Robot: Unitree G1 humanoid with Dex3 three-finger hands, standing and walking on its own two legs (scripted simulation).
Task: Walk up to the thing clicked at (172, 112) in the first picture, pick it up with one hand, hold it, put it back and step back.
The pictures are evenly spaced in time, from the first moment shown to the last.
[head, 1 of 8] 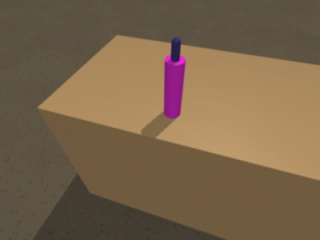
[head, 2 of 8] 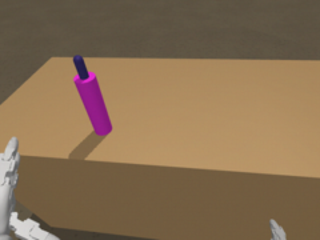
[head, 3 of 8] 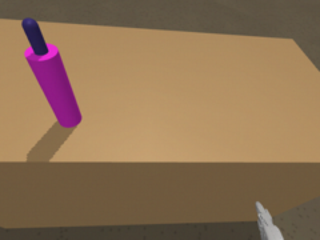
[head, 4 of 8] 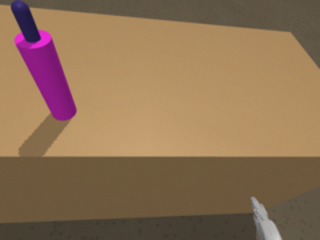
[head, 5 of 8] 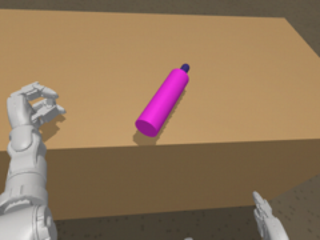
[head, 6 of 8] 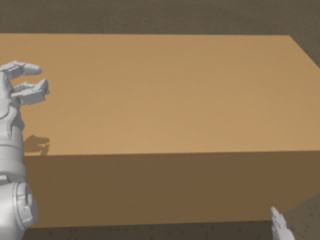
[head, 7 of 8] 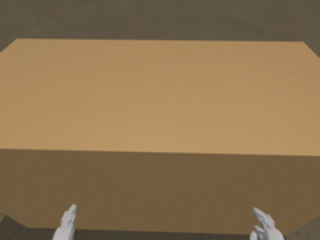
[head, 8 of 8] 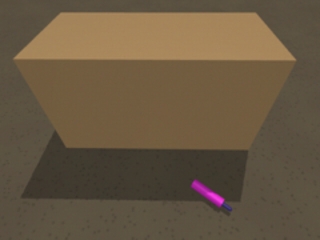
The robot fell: no
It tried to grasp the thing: yes
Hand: left
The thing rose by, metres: 0.00
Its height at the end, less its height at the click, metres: -0.86
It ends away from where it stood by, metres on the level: 0.76
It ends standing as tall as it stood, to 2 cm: no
